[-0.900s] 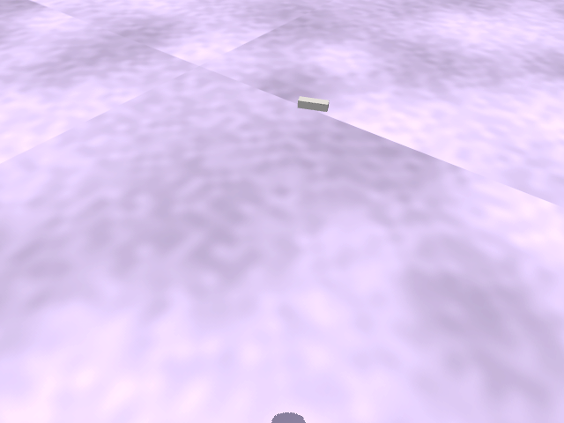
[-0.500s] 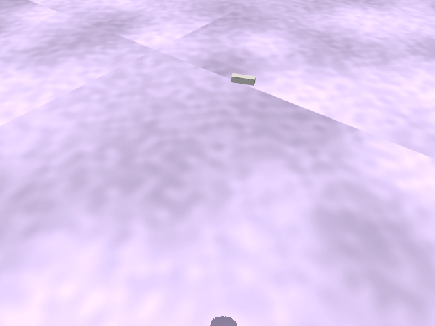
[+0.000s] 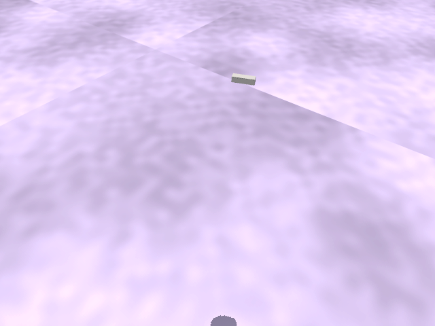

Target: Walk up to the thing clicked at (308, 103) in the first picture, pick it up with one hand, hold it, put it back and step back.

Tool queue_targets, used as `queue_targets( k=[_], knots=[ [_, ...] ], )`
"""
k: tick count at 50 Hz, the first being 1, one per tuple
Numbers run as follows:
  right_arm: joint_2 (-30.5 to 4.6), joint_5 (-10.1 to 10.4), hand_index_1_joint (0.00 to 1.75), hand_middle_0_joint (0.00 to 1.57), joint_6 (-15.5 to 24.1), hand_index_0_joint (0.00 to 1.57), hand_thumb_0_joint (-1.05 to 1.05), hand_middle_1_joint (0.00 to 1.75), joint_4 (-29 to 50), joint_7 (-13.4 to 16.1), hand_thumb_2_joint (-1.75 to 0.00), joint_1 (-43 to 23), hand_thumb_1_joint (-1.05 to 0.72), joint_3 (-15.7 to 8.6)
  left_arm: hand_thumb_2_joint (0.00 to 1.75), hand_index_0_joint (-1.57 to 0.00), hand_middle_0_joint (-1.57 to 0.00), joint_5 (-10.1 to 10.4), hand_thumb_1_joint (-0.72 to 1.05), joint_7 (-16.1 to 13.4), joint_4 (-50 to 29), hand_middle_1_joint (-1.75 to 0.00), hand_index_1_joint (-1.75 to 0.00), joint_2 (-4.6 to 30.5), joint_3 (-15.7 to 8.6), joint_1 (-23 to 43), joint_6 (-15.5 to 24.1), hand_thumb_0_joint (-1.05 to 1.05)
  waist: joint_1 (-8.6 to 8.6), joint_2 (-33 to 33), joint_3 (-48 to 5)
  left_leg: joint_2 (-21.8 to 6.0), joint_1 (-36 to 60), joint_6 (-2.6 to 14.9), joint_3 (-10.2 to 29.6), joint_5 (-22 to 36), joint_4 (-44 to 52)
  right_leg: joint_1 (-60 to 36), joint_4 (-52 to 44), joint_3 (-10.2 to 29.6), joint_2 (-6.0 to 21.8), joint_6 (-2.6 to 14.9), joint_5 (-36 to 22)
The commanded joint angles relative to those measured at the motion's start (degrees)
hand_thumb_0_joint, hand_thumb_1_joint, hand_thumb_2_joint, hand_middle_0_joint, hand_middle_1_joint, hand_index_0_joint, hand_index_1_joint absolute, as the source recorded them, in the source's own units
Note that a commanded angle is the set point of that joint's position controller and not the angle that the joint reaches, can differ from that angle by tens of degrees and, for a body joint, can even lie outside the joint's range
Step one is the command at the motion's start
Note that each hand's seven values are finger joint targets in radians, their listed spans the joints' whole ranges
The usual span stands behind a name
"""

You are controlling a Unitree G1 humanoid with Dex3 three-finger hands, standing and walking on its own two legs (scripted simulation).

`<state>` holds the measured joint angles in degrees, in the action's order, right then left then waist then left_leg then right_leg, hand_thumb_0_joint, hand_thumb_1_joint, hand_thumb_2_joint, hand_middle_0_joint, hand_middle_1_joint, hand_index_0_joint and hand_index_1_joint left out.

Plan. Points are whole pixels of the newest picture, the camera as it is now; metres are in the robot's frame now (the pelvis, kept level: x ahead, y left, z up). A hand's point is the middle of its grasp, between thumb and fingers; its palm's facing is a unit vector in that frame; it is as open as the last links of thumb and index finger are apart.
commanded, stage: stand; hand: left
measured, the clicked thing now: (243, 79) +2.19 -0.16 -0.76
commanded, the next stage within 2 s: walk up in 0.22 s
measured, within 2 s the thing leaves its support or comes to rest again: neither
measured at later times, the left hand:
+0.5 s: hand out of the picture +0.14 +0.25 -0.13, palm faces -0.11 -0.91 -0.41, open 7.4 cm
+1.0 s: hand (141, 251) +0.34 +0.21 -0.18, palm faces -0.12 -0.93 -0.34, open 7.4 cm
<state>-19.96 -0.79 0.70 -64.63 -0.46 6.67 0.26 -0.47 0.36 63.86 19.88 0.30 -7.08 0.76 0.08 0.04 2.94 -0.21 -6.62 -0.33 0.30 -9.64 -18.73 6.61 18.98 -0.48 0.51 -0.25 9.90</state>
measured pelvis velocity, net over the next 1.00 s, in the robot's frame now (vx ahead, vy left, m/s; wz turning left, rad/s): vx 0.30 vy -0.06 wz -0.13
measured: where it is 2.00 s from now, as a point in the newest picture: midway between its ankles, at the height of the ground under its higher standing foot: (254, 205)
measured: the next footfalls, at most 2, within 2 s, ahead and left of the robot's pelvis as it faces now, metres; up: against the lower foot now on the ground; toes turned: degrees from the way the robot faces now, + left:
right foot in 0.50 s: +0.12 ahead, -0.20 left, +0.00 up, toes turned -11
left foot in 0.92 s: +0.46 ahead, +0.05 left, +0.00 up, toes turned +0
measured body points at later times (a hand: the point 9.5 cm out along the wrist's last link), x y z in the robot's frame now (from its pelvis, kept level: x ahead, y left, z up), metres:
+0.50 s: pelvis +0.05 -0.04 -0.01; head +0.04 -0.06 +0.44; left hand +0.15 +0.30 -0.11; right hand +0.08 -0.39 -0.13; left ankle +0.01 +0.12 -0.75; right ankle +0.08 -0.18 -0.74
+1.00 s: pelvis +0.30 -0.06 -0.03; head +0.33 -0.05 +0.42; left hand +0.34 +0.26 -0.16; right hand +0.42 -0.39 -0.11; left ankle +0.42 +0.05 -0.75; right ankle +0.12 -0.18 -0.69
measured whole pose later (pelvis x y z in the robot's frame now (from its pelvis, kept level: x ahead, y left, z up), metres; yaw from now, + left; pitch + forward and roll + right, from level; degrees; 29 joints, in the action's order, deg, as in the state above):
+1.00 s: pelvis +0.30 -0.06 -0.03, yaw -7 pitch -2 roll +0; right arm -22.2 -1.9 4.5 -50.9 -5.5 5.7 -4.8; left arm 0.6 2.6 56.0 24.8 -2.0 -19.4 3.1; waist -2.5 -2.1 4.2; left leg -3.9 -24.6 1.4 -5.9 -9.6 -35.9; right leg 7.9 55.8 1.8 1.6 2.1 26.8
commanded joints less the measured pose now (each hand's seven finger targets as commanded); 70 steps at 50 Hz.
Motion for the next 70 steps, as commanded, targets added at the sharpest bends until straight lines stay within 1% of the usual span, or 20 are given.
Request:
queue_targets(
  k=[1,10,11,12,17,24,25,26,27,31,40,45,46,48,53,59,66,67,69,70],
  knots=[
    [-12.24,0.32,0.3,0.2,1.29,0.2,0.0,0.3,3.2,0.95,-0.9,-2.31,-0.9,-2.28,0.9,-0.2,-0.2,-0.08,0.9,-0.81,-3.57,-0.3,-0.3,12.24,-2.07,2.24,1.19,0.0,-0.16,0.4,-4.62,-7.03,0.94,1.64,5.32,7.0,2.76,-0.47,-3.03,5.41,7.06,1.72,-6.05],
    [-12.37,0.33,0.3,0.2,1.1,0.2,0.0,0.3,3.17,0.91,-0.9,-2.06,-0.9,-2.31,0.9,-0.2,-0.2,-0.1,0.9,-0.88,-3.4,-0.3,-0.3,12.54,-2.05,2.24,1.25,0.0,0.0,-0.57,-4.29,-6.89,1.27,1.58,5.21,5.8,2.97,-0.12,-3.62,5.73,7.19,1.7,-4.96],
    [-19.94,-1.44,0.3,0.2,2.81,0.2,0.0,0.3,7.49,-0.62,-0.9,1.49,-0.9,-7.01,0.9,-0.2,-0.2,-1.44,0.9,1.59,-7.6,-0.3,-0.3,19.72,-6.98,-1.49,1.81,0.0,0.07,-0.86,-12.1,-6.97,3.14,5.69,6.15,-28.35,-3.1,3.65,1.7,7.85,4.85,3.86,25.25],
    [-20.15,-1.89,0.3,0.2,3.0,0.2,0.0,0.3,7.32,-1.48,-0.9,0.79,-0.9,-7.64,0.9,-0.2,-0.2,-1.84,0.9,2.55,-7.8,-0.3,-0.3,18.87,-7.04,1.01,1.65,0.0,0.67,1.42,-6.63,-7.83,0.07,6.39,7.73,-35.67,-2.66,11.73,4.4,8.63,5.25,4.25,31.31],
    [-21.4,-1.79,0.3,0.2,4.57,0.2,0.0,0.3,10.22,-1.84,-0.9,3.34,-0.9,-10.08,0.9,-0.2,-0.2,-1.73,0.9,4.31,-13.05,-0.3,-0.3,16.06,-6.8,7.07,2.47,0.0,2.63,4.93,0.81,-24.8,6.48,15.04,25.51,-32.95,13.08,31.38,27.55,5.14,6.25,1.4,17.45],
    [-18.27,-2.37,0.3,0.2,3.24,0.2,0.0,0.3,14.37,-3.25,-0.9,-7.77,-0.9,-8.99,0.9,-0.2,-0.2,-1.5,0.9,5.23,-6.84,-0.3,-0.3,16.97,-8.51,-13.21,2.88,0.0,-7.69,1.04,-2.92,-9.49,-17.67,6.78,-3.03,-31.73,-5.0,-7.99,9.48,-7.94,0.44,-0.15,3.63],
    [-15.25,-2.58,0.3,0.2,2.99,0.2,0.0,0.3,14.87,-3.17,-0.9,-7.14,-0.9,-7.92,0.9,-0.2,-0.2,-1.84,0.9,4.37,-4.82,-0.3,-0.3,19.84,-9.7,-20.24,3.37,0.0,-10.53,-9.3,-5.06,-4.94,-29.97,4.64,-6.82,-34.56,-19.9,-20.79,8.74,-4.47,0.09,1.38,10.81],
    [-10.95,-1.82,0.3,0.2,3.04,0.2,0.0,0.3,17.04,-3.49,-0.9,-8.93,-0.9,-6.09,0.9,-0.2,-0.2,-2.25,0.9,3.22,-5.6,-0.3,-0.3,24.95,-11.23,-25.28,3.69,0.0,-13.97,-24.46,-3.88,1.51,-43.23,2.18,-7.95,-30.44,-41.67,-22.43,-4.16,20.44,12.89,5.72,33.84],
    [-12.81,-1.17,0.3,0.2,2.97,0.2,0.0,0.3,18.38,-3.34,-0.9,-11.12,-0.9,-6.25,0.9,-0.2,-0.2,-1.77,0.9,2.95,-8.98,-0.3,-0.3,26.38,-10.18,-17.88,4.19,0.0,-9.73,-15.25,0.84,-1.1,-42.15,0.64,2.52,-21.14,-45.69,-9.79,-17.96,41.35,24.2,11.82,46.82],
    [-18.14,-0.39,0.3,0.2,3.57,0.2,0.0,0.3,12.78,-4.31,-0.9,-2.16,-0.9,-7.27,0.9,-0.2,-0.2,0.28,0.9,2.2,-12.58,-0.3,-0.3,22.11,-8.52,-5.54,5.28,0.0,-1.39,-2.86,3.88,-7.98,-32.26,1.04,5.0,-7.11,-40.75,-1.75,-14.37,21.15,17.23,9.98,28.16],
    [-14.66,-0.92,0.3,0.2,3.18,0.2,0.0,0.3,17.51,-6.39,-0.9,-10.71,-0.9,-6.84,0.9,-0.2,-0.2,0.28,0.9,2.76,-13.17,-0.3,-0.3,22.06,-7.83,-10.34,5.87,0.0,-4.73,-4.29,3.04,-6.76,-23.78,-0.53,-3.03,3.26,-14.79,-2.5,-11.62,3.49,11.68,10.63,7.73],
    [-16.42,-1.2,0.3,0.2,3.8,0.2,0.0,0.3,13.91,-4.81,-0.9,3.42,-0.9,-8.64,0.9,-0.2,-0.2,0.74,0.9,2.21,-14.01,-0.3,-0.3,21.18,-6.67,-9.1,4.95,0.0,2.92,1.09,-4.27,-1.78,3.14,3.06,-7.58,-0.12,-9.58,4.51,11.86,-2.93,9.95,8.77,-15.76],
    [-20.09,-2.32,0.3,0.2,4.13,0.2,0.0,0.3,11.29,-4.0,-0.9,14.83,-0.9,-10.39,0.9,-0.2,-0.2,0.77,0.9,1.93,-14.52,-0.3,-0.3,17.87,-5.41,-11.84,4.72,0.0,7.21,8.71,-11.46,-3.83,18.8,6.64,-2.66,-7.29,-9.55,13.98,30.52,-5.23,6.2,6.08,-13.07],
    [-27.66,0.14,0.3,0.2,4.46,0.2,0.0,0.3,13.65,-2.95,-0.9,18.33,-0.9,-12.73,0.9,-0.2,-0.2,1.71,0.9,1.04,-16.2,-0.3,-0.3,18.77,-5.2,-12.15,5.3,0.0,8.73,14.25,-18.72,-26.44,27.46,17.72,40.76,-26.49,6.01,34.39,53.69,5.77,-3.59,4.27,19.56],
    [-17.92,1.09,0.3,0.2,5.36,0.2,0.0,0.3,17.65,-2.33,-0.9,4.87,-0.9,-8.31,0.9,-0.2,-0.2,1.3,0.9,2.82,-12.74,-0.3,-0.3,17.5,-5.35,-12.86,4.9,0.0,-0.21,6.41,-2.58,-17.94,-2.27,11.88,7.73,-9.54,6.97,25.51,43.0,5.41,7.1,1.51,7.94],
    [-20.28,0.56,0.3,0.2,6.7,0.2,0.0,0.3,19.34,-3.33,-0.9,2.84,-0.9,-8.58,0.9,-0.2,-0.2,0.09,0.9,5.7,-14.88,-0.3,-0.3,16.57,-6.3,-5.26,3.9,0.0,-0.56,8.49,2.32,-17.25,-9.46,12.52,2.3,-21.33,11.75,22.22,23.65,0.93,8.62,0.27,-0.79],
    [-19.42,0.28,0.3,0.2,5.75,0.2,0.0,0.3,17.42,-3.03,-0.9,4.58,-0.9,-8.07,0.9,-0.2,-0.2,-0.12,0.9,5.13,-12.81,-0.3,-0.3,16.66,-7.46,-7.08,4.47,0.0,-4.18,2.04,-2.01,-12.81,-8.66,8.53,-5.47,-3.7,-6.65,3.95,14.59,-6.36,3.29,2.51,-1.89],
    [-16.71,-0.05,0.3,0.2,5.63,0.2,0.0,0.3,17.32,-2.91,-0.9,6.9,-0.9,-7.02,0.9,-0.2,-0.2,-0.23,0.9,4.29,-11.04,-0.3,-0.3,18.81,-8.54,-13.31,5.09,0.0,-7.06,-5.21,-6.42,-8.74,-12.41,6.87,-7.96,4.91,-22.8,-7.1,12.79,-4.89,1.79,4.08,4.35],
    [-14.05,0.83,0.3,0.2,5.53,0.2,0.0,0.3,18.93,-2.61,-0.9,10.09,-0.9,-5.71,0.9,-0.2,-0.2,0.33,0.9,2.58,-11.52,-0.3,-0.3,28.32,-10.36,-20.75,5.89,0.0,-8.58,-18.57,-9.06,1.56,-34.6,2.48,-4.7,-20.19,-50.45,-19.18,-6.18,38.41,25.1,12.0,20.0],
    [-18.34,0.44,0.3,0.2,5.05,0.2,0.0,0.3,17.78,-2.0,-0.9,6.23,-0.9,-6.7,0.9,-0.2,-0.2,1.34,0.9,2.31,-12.91,-0.3,-0.3,27.99,-9.83,-16.42,5.74,0.0,-7.85,-9.24,-7.01,-3.0,-35.14,2.57,1.78,-18.53,-55.48,-13.65,-7.05,40.2,26.61,15.4,21.57]
  ],
)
